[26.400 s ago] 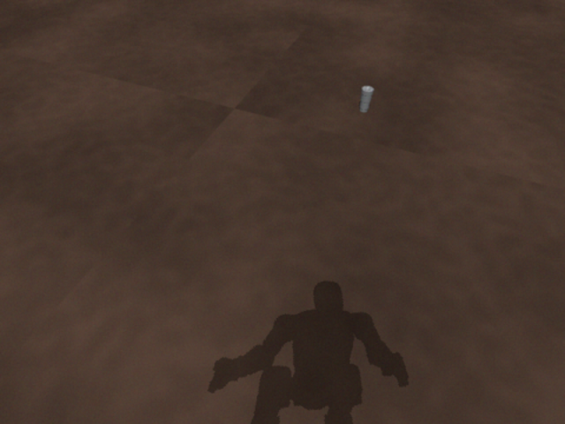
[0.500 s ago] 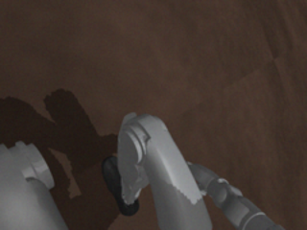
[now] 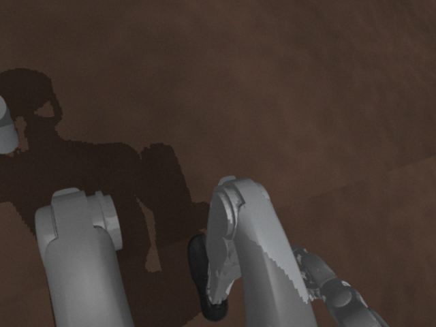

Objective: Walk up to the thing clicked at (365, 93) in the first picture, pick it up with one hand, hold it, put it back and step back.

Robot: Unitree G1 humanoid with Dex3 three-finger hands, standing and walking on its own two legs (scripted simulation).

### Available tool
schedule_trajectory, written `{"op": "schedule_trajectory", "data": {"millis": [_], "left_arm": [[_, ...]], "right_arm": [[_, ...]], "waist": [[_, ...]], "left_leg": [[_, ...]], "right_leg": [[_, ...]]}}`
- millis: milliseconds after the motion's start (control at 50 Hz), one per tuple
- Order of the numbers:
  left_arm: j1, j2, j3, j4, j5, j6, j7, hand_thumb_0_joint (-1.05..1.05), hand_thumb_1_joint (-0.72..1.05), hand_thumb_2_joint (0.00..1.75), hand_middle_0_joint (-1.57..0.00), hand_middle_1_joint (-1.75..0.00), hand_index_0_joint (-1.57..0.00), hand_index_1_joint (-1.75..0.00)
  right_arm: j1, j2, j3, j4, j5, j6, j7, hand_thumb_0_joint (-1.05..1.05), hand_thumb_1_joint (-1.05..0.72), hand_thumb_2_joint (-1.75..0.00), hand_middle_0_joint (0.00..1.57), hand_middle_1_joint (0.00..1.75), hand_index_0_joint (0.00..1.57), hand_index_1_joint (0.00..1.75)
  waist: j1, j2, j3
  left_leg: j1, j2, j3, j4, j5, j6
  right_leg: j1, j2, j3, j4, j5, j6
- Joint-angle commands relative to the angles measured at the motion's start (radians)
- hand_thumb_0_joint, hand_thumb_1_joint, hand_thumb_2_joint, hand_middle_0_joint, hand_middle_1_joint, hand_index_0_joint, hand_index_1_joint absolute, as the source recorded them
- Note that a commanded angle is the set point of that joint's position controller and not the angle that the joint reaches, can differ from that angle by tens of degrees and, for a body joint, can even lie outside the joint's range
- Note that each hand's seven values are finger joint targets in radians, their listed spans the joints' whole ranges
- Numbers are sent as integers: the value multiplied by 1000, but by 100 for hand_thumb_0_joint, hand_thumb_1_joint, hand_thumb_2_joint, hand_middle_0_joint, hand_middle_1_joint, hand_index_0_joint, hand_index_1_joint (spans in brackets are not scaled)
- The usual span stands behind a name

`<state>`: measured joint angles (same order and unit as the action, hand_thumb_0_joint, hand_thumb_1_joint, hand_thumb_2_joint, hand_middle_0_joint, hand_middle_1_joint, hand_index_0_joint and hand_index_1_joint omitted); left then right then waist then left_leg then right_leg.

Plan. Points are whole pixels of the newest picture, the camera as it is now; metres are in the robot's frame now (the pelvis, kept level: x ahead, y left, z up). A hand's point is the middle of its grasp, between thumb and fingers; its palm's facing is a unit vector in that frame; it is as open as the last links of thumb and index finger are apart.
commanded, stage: home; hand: left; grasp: from the side
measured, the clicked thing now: out of the picture +0.46 +0.35 -0.24
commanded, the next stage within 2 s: none
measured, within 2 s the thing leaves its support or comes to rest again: neither
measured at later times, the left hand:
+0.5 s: hand out of the picture +0.25 +0.37 +0.07, palm faces +0.38 -0.78 -0.50, open 17.3 cm
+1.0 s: hand out of the picture +0.22 +0.27 +0.28, palm faces +0.39 -0.85 -0.36, open 17.4 cm
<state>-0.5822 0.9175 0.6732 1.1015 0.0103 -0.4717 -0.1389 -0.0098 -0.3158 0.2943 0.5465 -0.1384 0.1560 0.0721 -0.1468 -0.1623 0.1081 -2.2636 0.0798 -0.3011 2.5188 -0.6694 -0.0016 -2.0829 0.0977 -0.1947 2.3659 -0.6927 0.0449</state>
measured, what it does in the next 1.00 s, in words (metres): rises, turning left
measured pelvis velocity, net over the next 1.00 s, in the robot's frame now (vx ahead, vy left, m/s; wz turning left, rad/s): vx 0.08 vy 0.01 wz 0.27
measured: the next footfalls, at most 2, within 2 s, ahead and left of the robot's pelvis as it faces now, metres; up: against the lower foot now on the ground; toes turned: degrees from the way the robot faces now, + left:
none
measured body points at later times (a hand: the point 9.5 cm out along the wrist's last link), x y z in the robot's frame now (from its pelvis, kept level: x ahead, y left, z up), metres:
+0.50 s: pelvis +0.02 -0.02 +0.17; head +0.20 +0.06 +0.57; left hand +0.22 +0.41 +0.11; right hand +0.24 -0.22 +0.04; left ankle +0.08 +0.13 -0.28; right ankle +0.12 -0.12 -0.28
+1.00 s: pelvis +0.08 +0.01 +0.37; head +0.13 +0.04 +0.82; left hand +0.20 +0.32 +0.31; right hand +0.29 -0.20 +0.29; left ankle +0.08 +0.13 -0.28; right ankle +0.11 -0.12 -0.28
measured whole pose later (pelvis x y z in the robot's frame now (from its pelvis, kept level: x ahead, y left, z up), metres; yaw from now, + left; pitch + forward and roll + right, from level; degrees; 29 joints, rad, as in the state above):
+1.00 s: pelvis +0.08 +0.01 +0.37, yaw +16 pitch +16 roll -3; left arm 0.30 0.26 0.08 0.18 -0.02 0.25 0.20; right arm 0.26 -0.22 0.02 0.51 0.04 -0.01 -0.17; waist -0.06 0.03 -0.17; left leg -0.94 0.06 -0.05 1.18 -0.51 -0.01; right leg -0.84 0.00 -0.06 1.12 -0.55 0.01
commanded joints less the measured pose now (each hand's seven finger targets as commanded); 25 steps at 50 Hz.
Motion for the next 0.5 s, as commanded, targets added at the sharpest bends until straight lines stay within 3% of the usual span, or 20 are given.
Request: {"op": "schedule_trajectory", "data": {"millis": [0, 20, 40, 60, 100, 120, 140, 160, 240, 260, 280, 320, 380, 440, 480], "left_arm": [[-187, 424, 45, -368, 21, 50, 72, 0, -46, 11, -6, -7, -6, -7], [-206, 457, 75, -461, 23, 66, 89, 0, -50, 9, -6, -6, -6, -6], [-142, 447, 77, -495, 28, 93, 102, 0, -50, 9, -6, -6, -6, -6], [-79, 369, 39, -493, 28, 123, 108, 0, -49, 9, -6, -6, -6, -7], [32, 143, -67, -403, 25, 181, 113, 0, -51, 8, -6, -6, -6, -6], [72, 77, -102, -382, 23, 207, 116, 0, -53, 7, -5, -6, -5, -6], [103, 55, -112, -410, 20, 230, 124, 0, -57, 4, -5, -5, -5, -5], [128, 63, -102, -458, 21, 251, 131, 0, -59, 4, -5, -5, -5, -5], [150, -15, -178, -693, 14, 315, 147, 0, -55, 5, -5, -5, -5, -5], [177, -13, -172, -722, 11, 328, 156, 0, -54, 6, -5, -6, -5, -6], [242, 39, -124, -743, 13, 346, 169, 0, -56, 5, -5, -5, -5, -5], [313, 45, -114, -804, 11, 376, 190, 0, -54, 6, -5, -5, -5, -5], [350, -24, -149, -911, 4, 411, 217, 0, -49, 9, -6, -6, -6, -6], [453, -94, -175, -897, 3, 450, 246, 0, -52, 8, -5, -6, -5, -6], [485, -163, -217, -881, 1, 471, 259, 0, -57, 5, -5, -5, -5, -5]], "right_arm": [[112, -285, -182, -27, 45, 12, -29, 0, -90, -90, 20, 30, 20, 30], [134, -274, -194, -10, 51, 14, -33, 0, -90, -90, 20, 30, 20, 30], [138, -260, -213, -13, 60, 16, -37, 0, -90, -90, 20, 30, 20, 30], [139, -248, -226, -19, 67, 16, -37, 0, -90, -90, 20, 30, 20, 30], [139, -230, -255, -20, 84, 11, -33, 0, -90, -90, 20, 30, 20, 30], [134, -229, -272, -21, 95, 7, -35, 0, -90, -90, 20, 30, 20, 30], [136, -227, -286, -24, 104, 6, -37, 0, -90, -90, 20, 30, 20, 30], [138, -227, -303, -23, 112, 5, -40, 0, -90, -90, 20, 30, 20, 30], [145, -193, -342, -63, 149, -4, -43, 0, -90, -90, 20, 30, 20, 30], [147, -185, -346, -62, 157, -9, -46, 0, -90, -90, 20, 30, 20, 30], [152, -195, -359, -74, 164, -12, -53, 0, -90, -90, 20, 30, 20, 30], [151, -183, -366, -101, 172, -17, -67, 0, -90, -90, 20, 30, 20, 30], [150, -142, -362, -121, 181, -31, -92, 0, -90, -90, 20, 30, 20, 30], [150, -120, -363, -115, 181, -55, -121, 0, -89, -90, 20, 30, 20, 30], [155, -100, -360, -102, 178, -72, -138, 0, -89, -90, 20, 30, 20, 30]], "waist": [[32, 658, -681], [55, 670, -699], [83, 670, -733], [78, 649, -734], [58, 572, -686], [57, 535, -662], [59, 492, -664], [95, 486, -686], [97, 391, -798], [105, 363, -795], [121, 346, -829], [137, 304, -856], [144, 314, -899], [151, 325, -846], [133, 308, -795]], "left_leg": [[591, 29, 127, -441, 50, 0], [603, 28, 134, -453, 48, -1], [624, 22, 152, -463, 51, 0], [627, 18, 161, -478, 41, 2], [611, 13, 153, -528, 8, 4], [603, 13, 149, -546, -11, 6], [596, 9, 148, -560, -20, 9], [622, 9, 150, -582, -12, 7], [705, -2, 169, -658, 28, 17], [715, -3, 174, -681, 14, 21], [744, -6, 174, -714, 6, 23], [793, -6, 184, -769, 15, 26], [870, -16, 215, -841, 42, 27], [953, -21, 233, -912, 82, 26], [982, -26, 249, -944, 127, 28]], "right_leg": [[139, 17, -26, -232, 112, -89], [146, 16, -19, -244, 109, -89], [157, 14, -3, -267, 106, -90], [159, 11, 2, -290, 99, -89], [117, 6, -2, -315, 74, -90], [95, 4, -4, -330, 59, -91], [107, -1, -3, -354, 48, -89], [104, -4, 10, -365, 48, -91], [223, -14, 48, -487, 72, -86], [259, -16, 58, -522, 62, -83], [313, -21, 63, -551, 54, -80], [417, -27, 86, -625, 52, -76], [553, -38, 130, -719, 67, -74], [622, -43, 148, -799, 100, -76], [685, -48, 159, -858, 140, -72]]}}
